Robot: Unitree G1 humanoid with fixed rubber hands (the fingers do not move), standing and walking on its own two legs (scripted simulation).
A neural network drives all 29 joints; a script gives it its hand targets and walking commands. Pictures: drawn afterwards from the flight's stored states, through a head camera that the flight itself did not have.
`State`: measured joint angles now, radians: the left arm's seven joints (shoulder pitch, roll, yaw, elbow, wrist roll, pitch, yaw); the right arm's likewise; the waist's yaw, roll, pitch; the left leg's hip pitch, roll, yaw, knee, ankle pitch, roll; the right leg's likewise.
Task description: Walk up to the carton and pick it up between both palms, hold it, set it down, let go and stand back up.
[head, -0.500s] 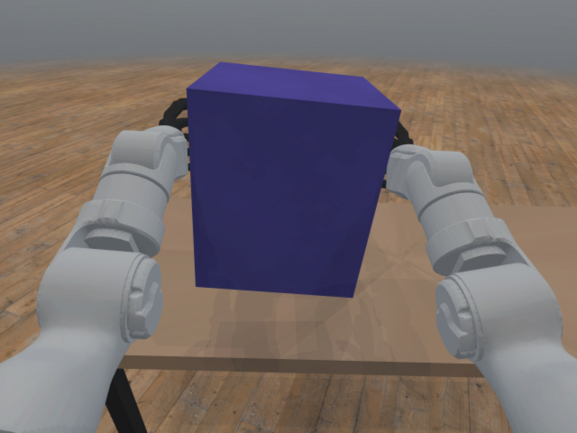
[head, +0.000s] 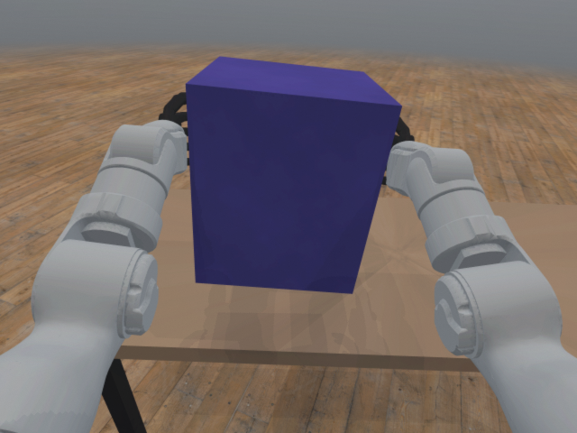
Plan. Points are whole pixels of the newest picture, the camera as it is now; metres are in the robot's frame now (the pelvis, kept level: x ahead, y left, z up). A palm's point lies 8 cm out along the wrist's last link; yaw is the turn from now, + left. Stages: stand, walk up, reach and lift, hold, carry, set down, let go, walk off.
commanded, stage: set down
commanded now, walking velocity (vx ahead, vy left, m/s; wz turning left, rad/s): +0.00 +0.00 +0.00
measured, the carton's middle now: (284, 171) +0.41 +0.01 +0.26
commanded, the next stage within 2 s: none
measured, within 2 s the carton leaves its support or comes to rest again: neither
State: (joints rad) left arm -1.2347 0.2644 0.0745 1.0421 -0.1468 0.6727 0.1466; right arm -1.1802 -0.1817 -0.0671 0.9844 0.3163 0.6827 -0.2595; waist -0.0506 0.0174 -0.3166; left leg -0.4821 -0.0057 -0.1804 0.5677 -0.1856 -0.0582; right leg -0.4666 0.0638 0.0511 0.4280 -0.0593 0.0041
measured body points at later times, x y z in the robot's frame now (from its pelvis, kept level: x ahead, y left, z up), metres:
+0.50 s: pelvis +0.03 -0.01 +0.01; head -0.02 +0.01 +0.45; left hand +0.47 +0.14 +0.24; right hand +0.44 -0.17 +0.23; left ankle +0.07 +0.14 -0.73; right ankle +0.09 -0.12 -0.73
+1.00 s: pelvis +0.07 +0.01 +0.02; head +0.01 +0.04 +0.46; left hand +0.49 +0.14 +0.24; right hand +0.45 -0.16 +0.24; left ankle +0.07 +0.14 -0.73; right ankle +0.09 -0.12 -0.73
